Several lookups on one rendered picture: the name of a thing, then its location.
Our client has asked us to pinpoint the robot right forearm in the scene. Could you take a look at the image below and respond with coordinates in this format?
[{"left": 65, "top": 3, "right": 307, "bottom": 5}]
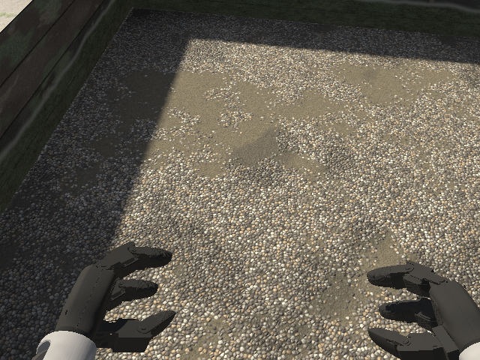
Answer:
[{"left": 459, "top": 342, "right": 480, "bottom": 360}]

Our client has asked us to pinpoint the left robot hand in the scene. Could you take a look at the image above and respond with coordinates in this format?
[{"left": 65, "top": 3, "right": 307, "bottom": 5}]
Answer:
[{"left": 55, "top": 241, "right": 176, "bottom": 353}]

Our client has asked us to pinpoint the right robot hand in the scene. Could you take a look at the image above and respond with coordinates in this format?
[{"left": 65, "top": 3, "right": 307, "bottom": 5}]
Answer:
[{"left": 367, "top": 260, "right": 480, "bottom": 360}]

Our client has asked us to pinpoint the robot left forearm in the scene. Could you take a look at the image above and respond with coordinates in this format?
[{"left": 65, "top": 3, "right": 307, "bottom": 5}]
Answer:
[{"left": 32, "top": 331, "right": 97, "bottom": 360}]

